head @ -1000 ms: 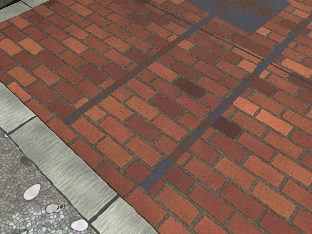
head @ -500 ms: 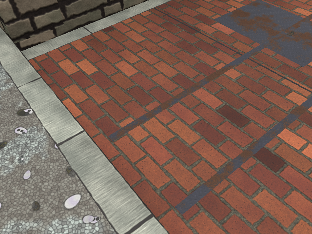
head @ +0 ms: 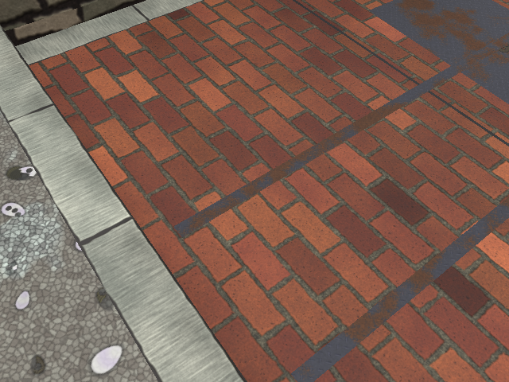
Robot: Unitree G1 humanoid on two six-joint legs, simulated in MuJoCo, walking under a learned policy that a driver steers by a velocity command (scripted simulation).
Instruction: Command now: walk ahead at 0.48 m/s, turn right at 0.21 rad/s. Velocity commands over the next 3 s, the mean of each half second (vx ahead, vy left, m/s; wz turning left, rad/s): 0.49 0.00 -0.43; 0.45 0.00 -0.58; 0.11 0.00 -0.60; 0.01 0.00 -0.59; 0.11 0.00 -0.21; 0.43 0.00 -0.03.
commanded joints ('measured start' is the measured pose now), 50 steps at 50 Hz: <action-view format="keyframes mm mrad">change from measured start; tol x32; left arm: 1 -13 100 27 -58 7 -12 -4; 21 -497 32 6 -219 55 32 -96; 29 488 263 109 82 93 -10 -53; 35 -354 149 16 -151 12 -19 -26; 50 20 129 42 -233 -47 16 22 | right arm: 1 153 -101 -30 22 8 -19 -14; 26 412 -92 -27 146 13 -37 -77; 27 812 81 78 298 -221 -33 82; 31 -22 -92 2 -120 154 -112 3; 50 283 -171 -79 -200 31 -52 -12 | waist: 1 -71 102 -47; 22 -157 -10 98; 28 199 -43 -546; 30 238 26 -64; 37 -190 38 122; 50 -133 256 -516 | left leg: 1 310 306 -354 -368 -27 84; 24 443 276 79 307 634 0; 26 232 238 102 776 482 0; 27 -192 181 18 1160 -378 -156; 29 -1003 17 -212 1492 -551 -251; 36 -436 140 -171 1093 -84 -143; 40 48 52 -106 252 542 -205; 45 -120 23 -175 -134 308 -149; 48 609 335 -370 84 753 66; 50 766 503 -817 -134 101 201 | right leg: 1 -341 -79 49 119 115 -22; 22 -414 -21 -147 -630 726 -45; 26 126 48 -184 -639 614 -136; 28 1141 -308 457 -210 1113 -567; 31 459 -354 681 -767 140 -357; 35 -514 -189 417 -828 7 -265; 46 78 -57 340 -455 427 -72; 50 -651 81 208 422 -270 90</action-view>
